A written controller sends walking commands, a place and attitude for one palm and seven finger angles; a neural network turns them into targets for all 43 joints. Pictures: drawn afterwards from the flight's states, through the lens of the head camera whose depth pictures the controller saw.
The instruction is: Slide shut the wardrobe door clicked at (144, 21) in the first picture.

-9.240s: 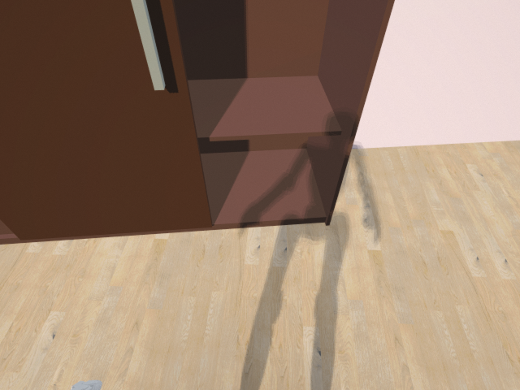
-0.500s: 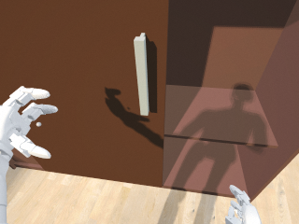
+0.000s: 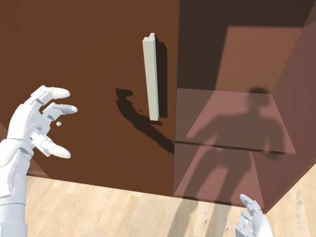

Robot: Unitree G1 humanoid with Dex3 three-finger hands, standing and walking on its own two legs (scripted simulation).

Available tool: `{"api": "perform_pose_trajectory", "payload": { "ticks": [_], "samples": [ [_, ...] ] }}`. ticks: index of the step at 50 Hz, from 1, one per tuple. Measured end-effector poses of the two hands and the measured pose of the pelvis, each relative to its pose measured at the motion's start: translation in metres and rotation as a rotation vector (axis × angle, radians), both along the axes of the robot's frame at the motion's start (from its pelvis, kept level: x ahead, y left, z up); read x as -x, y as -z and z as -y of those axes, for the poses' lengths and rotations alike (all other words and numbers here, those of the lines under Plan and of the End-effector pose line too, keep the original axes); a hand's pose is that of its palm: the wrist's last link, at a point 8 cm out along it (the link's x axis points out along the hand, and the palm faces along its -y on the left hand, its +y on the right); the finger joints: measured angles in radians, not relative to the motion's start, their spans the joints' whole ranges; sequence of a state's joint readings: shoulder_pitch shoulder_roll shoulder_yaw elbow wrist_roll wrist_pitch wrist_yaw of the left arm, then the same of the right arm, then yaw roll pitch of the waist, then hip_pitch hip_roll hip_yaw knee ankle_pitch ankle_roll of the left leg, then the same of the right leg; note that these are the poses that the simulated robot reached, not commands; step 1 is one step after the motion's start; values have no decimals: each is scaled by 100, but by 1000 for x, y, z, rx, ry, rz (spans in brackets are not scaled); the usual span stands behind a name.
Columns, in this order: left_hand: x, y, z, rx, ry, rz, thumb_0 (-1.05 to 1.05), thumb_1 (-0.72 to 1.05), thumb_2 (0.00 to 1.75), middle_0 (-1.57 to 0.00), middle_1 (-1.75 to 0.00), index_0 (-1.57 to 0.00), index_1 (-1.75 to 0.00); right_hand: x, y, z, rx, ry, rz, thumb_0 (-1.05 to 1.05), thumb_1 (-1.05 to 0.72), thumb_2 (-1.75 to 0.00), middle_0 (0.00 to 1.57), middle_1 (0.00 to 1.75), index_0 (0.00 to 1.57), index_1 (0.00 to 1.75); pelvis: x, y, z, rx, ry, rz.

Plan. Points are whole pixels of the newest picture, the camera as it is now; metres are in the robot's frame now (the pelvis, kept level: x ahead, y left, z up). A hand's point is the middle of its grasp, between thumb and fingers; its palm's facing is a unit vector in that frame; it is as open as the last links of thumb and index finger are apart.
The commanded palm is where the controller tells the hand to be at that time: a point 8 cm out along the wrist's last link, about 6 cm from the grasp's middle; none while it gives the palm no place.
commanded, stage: move the hooked fingers beside the handle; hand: left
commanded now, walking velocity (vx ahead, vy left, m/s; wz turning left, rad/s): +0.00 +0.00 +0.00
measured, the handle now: (153, 81) +0.52 +0.06 +0.15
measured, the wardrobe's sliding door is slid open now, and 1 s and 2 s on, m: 0.55 0.55 0.55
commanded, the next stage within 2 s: none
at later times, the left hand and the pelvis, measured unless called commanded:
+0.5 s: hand (91, 104) +0.37 +0.20 +0.18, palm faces -0.05 -1.00 -0.04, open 14.0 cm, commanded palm +0.35 +0.25 +0.17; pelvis +0.00 +0.00 +0.00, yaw -1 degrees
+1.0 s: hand (115, 92) +0.43 +0.16 +0.18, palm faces -0.05 -1.00 -0.01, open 14.0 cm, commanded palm +0.41 +0.21 +0.17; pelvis +0.01 +0.00 +0.00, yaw -2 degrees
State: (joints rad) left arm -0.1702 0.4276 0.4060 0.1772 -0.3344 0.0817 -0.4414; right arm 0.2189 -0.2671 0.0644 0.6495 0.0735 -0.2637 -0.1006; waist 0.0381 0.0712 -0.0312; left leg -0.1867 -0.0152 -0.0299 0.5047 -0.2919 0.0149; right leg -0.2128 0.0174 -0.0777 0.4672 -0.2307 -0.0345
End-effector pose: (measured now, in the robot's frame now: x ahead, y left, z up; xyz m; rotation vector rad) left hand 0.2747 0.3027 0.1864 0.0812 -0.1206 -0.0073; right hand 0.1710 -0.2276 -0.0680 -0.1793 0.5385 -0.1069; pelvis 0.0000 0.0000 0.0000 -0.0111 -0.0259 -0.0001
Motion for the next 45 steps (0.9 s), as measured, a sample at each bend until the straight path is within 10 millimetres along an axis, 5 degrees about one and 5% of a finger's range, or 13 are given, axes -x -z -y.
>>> {"api": "perform_pose_trajectory", "payload": {
  "ticks": [45],
  "samples": [
    [-117,9,82,56,50,-67,-1,-51,30,-30,-120,-31,-120,37,25,14,0,100,-208,2,-90,-90,20,30,20,30,-10,-1,-2,-8,22,-51]
  ]
}}
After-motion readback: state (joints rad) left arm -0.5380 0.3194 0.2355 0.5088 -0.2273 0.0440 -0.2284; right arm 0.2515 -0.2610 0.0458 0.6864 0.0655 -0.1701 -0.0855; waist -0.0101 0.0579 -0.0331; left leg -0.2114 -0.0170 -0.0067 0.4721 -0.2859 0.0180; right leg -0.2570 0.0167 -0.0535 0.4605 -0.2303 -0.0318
